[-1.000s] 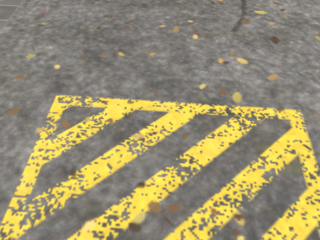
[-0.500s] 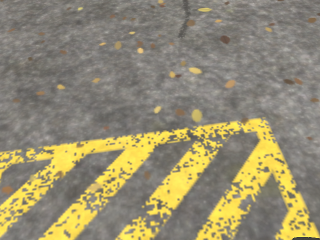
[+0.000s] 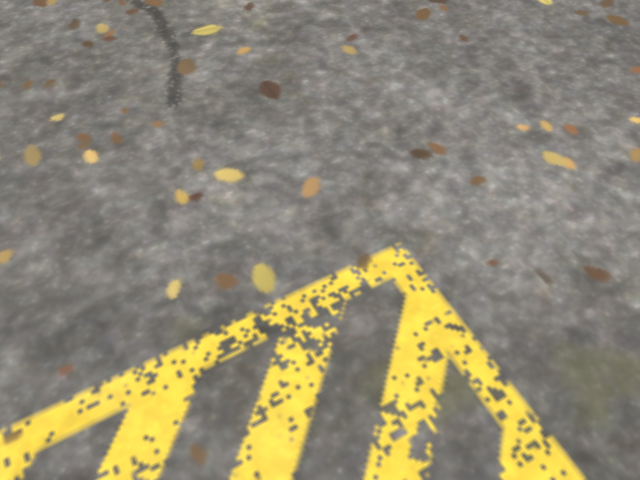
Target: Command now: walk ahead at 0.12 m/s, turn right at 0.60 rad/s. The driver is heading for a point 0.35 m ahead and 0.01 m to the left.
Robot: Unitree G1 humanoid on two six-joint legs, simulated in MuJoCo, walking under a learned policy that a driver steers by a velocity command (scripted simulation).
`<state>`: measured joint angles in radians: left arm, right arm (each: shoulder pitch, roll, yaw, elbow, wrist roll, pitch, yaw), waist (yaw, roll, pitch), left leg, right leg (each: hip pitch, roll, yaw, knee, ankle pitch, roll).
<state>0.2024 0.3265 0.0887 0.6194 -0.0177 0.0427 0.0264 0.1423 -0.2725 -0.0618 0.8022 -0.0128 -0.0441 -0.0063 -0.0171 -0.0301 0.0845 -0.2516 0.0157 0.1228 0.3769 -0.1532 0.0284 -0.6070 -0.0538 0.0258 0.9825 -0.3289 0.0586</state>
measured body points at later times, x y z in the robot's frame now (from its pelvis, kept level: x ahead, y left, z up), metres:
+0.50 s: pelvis +0.07 -0.04 -0.01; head +0.09 -0.06 +0.44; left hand +0.29 +0.18 -0.09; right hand +0.14 -0.34 -0.13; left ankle +0.10 +0.11 -0.72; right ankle +0.08 -0.14 -0.74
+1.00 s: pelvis +0.09 -0.01 +0.00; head +0.10 -0.02 +0.45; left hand +0.24 +0.23 -0.13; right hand +0.14 -0.29 -0.14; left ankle +0.10 +0.10 -0.74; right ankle +0.08 -0.14 -0.74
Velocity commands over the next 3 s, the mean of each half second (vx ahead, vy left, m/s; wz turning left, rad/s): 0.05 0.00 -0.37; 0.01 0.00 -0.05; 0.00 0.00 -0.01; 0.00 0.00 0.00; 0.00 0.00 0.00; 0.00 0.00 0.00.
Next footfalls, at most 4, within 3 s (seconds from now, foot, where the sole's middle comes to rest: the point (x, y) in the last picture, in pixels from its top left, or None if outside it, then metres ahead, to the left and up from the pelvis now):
0.18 right None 0.12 -0.15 -0.78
0.54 left None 0.14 0.10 -0.78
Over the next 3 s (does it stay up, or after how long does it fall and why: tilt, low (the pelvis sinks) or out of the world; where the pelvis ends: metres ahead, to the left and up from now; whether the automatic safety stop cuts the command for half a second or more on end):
stays up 0.10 0.00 0.00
